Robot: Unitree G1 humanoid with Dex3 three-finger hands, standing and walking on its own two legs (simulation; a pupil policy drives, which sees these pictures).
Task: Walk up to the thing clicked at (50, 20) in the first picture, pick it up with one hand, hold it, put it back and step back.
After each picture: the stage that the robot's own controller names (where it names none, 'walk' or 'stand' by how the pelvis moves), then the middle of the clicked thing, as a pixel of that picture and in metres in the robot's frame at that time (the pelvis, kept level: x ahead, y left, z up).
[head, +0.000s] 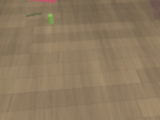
stand; (50, 19) +1.79 +0.44 -0.72
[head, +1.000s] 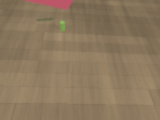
walk; (62, 26) +1.70 +0.20 -0.70
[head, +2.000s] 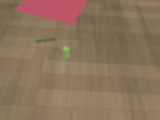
walk; (66, 52) +1.12 +0.14 -0.72
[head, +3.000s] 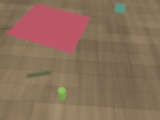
walk; (62, 93) +0.67 +0.15 -0.72
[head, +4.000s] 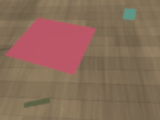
walk; out of the picture +0.39 +0.22 -0.70
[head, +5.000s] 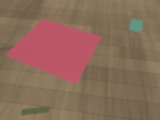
stand; out of the picture +0.30 +0.15 -0.72
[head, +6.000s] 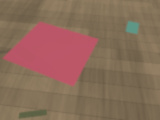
stand; out of the picture +0.29 +0.17 -0.73
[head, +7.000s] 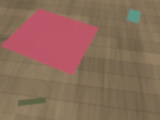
stand; out of the picture +0.32 +0.18 -0.71
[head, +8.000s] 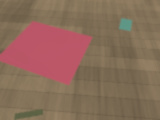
stand; out of the picture +0.29 +0.19 -0.73
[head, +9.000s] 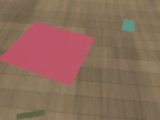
stand; out of the picture +0.29 +0.18 -0.73
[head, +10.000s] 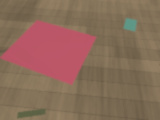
stand; out of the picture +0.29 +0.18 -0.73
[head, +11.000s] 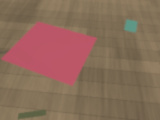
stand; out of the picture +0.29 +0.18 -0.73
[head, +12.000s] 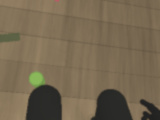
go down; (37, 80) +0.36 +0.20 -0.39
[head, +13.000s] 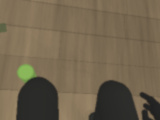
go down; (27, 74) +0.37 +0.23 -0.31
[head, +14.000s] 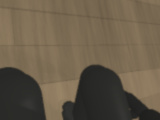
close in; out of the picture +0.35 +0.26 -0.22
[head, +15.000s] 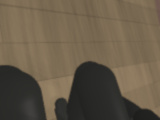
close; out of the picture +0.35 +0.26 -0.22
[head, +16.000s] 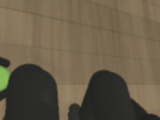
lift; out of the picture +0.29 +0.24 -0.16
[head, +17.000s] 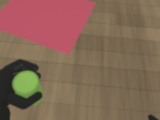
lift; (29, 89) +0.30 +0.17 +0.02
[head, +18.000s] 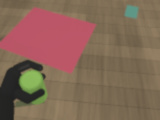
hold; (34, 88) +0.32 +0.17 +0.01
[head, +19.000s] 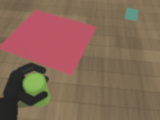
hold; (37, 90) +0.31 +0.16 +0.01
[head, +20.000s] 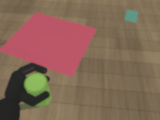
hold; (39, 90) +0.31 +0.16 +0.01
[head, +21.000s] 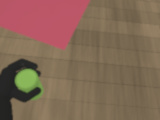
crouch; (30, 85) +0.33 +0.18 -0.05
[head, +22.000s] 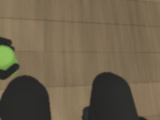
lower; (5, 62) +0.38 +0.23 -0.13
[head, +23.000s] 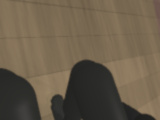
lower; out of the picture +0.37 +0.27 -0.22
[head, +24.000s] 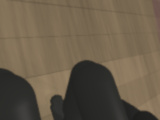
lower; out of the picture +0.37 +0.27 -0.22
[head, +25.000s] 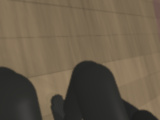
lower; out of the picture +0.36 +0.27 -0.22
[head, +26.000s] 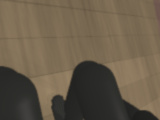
lower; out of the picture +0.35 +0.26 -0.22
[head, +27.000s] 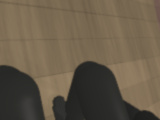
withdraw; out of the picture +0.33 +0.24 -0.22
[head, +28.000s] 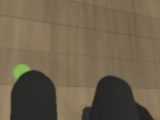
stand; (22, 75) +0.35 +0.22 -0.28
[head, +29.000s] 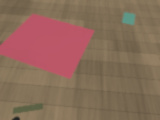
stand; out of the picture +0.28 +0.15 -0.65
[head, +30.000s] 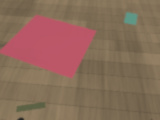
stand; out of the picture +0.29 +0.16 -0.66
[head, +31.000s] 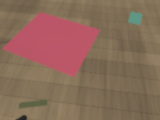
stand; out of the picture +0.29 +0.16 -0.67
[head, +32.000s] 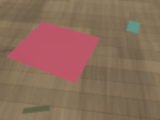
stand; out of the picture +0.31 +0.15 -0.72
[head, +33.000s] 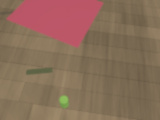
walk; (64, 102) +0.44 +0.13 -0.70
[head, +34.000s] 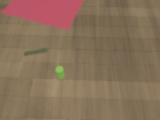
walk; (60, 72) +0.73 +0.21 -0.69
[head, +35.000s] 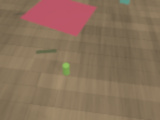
stand; (66, 69) +0.94 +0.16 -0.71
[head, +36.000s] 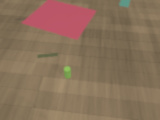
stand; (67, 72) +0.94 +0.16 -0.73
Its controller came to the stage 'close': yes
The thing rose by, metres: 0.70
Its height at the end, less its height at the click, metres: +0.00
